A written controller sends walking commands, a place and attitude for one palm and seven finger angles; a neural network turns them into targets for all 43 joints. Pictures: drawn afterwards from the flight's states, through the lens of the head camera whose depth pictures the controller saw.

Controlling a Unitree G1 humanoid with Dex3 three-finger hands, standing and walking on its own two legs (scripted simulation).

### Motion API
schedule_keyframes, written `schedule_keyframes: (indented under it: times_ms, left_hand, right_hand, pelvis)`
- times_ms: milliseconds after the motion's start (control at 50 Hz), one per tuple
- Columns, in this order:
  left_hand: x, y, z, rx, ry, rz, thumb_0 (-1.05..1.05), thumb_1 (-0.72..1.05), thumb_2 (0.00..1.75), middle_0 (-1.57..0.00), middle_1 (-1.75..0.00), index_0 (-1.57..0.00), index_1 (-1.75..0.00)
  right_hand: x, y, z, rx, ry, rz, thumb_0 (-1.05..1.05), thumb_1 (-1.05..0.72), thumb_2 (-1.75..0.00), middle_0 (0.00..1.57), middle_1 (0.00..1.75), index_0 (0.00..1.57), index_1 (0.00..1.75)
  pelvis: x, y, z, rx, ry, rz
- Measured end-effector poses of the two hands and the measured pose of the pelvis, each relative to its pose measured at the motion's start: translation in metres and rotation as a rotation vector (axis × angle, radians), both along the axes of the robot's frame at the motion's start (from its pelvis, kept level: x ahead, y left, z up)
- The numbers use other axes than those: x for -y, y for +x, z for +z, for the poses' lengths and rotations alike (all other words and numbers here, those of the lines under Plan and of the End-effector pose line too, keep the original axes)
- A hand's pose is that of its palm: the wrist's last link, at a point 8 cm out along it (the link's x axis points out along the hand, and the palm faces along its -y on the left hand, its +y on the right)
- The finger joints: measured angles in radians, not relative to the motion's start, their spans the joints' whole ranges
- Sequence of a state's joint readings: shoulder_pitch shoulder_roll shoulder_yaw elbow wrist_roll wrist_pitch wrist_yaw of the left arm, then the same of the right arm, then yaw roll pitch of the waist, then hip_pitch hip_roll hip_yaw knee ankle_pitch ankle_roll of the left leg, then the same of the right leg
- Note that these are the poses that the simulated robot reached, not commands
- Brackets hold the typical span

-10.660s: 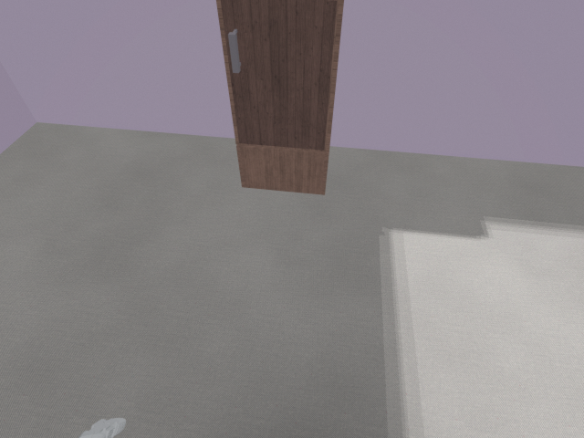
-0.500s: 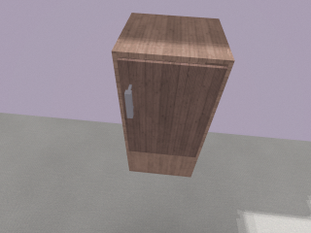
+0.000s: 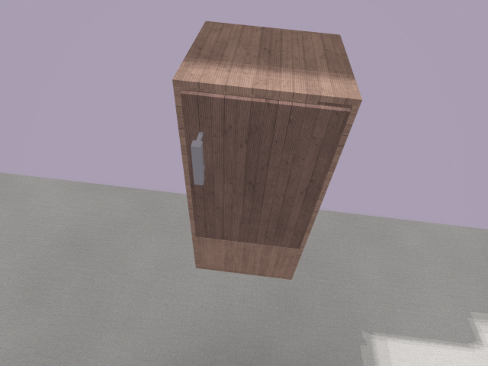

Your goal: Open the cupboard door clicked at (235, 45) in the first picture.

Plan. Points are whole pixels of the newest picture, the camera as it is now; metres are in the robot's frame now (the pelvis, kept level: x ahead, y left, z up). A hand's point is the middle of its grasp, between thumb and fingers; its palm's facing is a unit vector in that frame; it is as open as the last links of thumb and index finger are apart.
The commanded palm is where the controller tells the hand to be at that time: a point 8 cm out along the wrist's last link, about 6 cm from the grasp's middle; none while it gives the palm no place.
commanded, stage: look again from close up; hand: left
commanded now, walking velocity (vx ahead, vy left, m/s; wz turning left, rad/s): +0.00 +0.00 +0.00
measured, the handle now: (199, 158) +0.62 +0.15 -0.05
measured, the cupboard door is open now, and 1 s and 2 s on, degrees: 0 0 0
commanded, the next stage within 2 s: shuffle to correct the standing spot in 0.58 s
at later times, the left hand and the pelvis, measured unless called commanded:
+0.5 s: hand out of the picture -0.01 +0.16 -0.18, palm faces +0.04 -0.99 -0.15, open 7.4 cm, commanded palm none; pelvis +0.01 +0.00 +0.00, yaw +0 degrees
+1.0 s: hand out of the picture +0.00 +0.14 -0.17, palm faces +0.05 -0.99 -0.15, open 7.4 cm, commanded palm none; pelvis +0.03 -0.02 +0.00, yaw -1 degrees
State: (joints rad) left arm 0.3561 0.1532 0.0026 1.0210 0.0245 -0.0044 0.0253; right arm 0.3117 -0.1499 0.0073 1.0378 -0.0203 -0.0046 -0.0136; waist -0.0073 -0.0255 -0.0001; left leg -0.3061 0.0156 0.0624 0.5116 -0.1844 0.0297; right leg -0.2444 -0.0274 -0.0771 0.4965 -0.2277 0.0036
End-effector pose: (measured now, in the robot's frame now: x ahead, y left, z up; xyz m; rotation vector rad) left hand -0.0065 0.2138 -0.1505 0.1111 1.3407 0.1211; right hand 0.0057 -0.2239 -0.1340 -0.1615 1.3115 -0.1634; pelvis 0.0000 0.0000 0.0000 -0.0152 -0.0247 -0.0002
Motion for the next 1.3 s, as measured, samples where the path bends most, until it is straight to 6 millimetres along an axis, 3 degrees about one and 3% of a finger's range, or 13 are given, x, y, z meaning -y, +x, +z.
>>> schedule_keyframes:
  times_ms: [220, 860, 1080, 1300]
  left_hand:
    - [0.003, -0.009, 0.002, -0.039, 0.001, 0.015, 0.0, 0.9, 0.9, -0.2, -0.29, -0.2, -0.3]
    - [0.015, -0.005, 0.002, -0.065, -0.015, 0.022, 0.0, 0.9, 0.9, -0.2, -0.29, -0.2, -0.3]
    - [0.034, 0.0, 0.005, -0.106, -0.009, 0.05, 0.0, 0.9, 0.9, -0.2, -0.29, -0.2, -0.3]
    - [0.052, 0.029, 0.001, -0.087, -0.049, 0.04, 0.0, 0.9, 0.9, -0.2, -0.29, -0.2, -0.3]
  right_hand:
    - [-0.009, -0.013, -0.004, -0.059, 0.027, -0.012, 0.0, -0.91, -0.9, 0.2, 0.3, 0.19, 0.3]
    - [-0.008, -0.009, -0.006, -0.066, 0.041, -0.046, 0.0, -0.91, -0.9, 0.2, 0.3, 0.19, 0.3]
    - [0.0, 0.012, -0.011, -0.081, 0.06, -0.041, 0.0, -0.91, -0.9, 0.2, 0.3, 0.19, 0.3]
    - [0.008, 0.029, -0.005, -0.1, 0.028, -0.037, 0.01, -0.93, -0.9, 0.2, 0.3, 0.19, 0.3]
  pelvis:
    - [0.0, 0.001, 0.001, -0.006, 0.001, 0.003]
    - [0.006, 0.018, 0.002, -0.008, 0.012, -0.014]
    - [0.021, 0.043, 0.001, -0.015, 0.016, -0.015]
    - [0.025, 0.056, 0.003, -0.014, 0.013, -0.013]
